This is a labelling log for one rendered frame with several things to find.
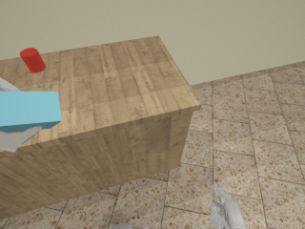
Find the right robot hand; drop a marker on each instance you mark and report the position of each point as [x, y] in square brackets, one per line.
[230, 216]

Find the sponge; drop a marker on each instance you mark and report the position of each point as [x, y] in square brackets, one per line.
[21, 110]

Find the table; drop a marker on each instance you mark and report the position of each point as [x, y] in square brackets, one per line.
[126, 110]

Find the left robot hand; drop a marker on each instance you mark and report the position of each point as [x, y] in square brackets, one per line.
[9, 142]

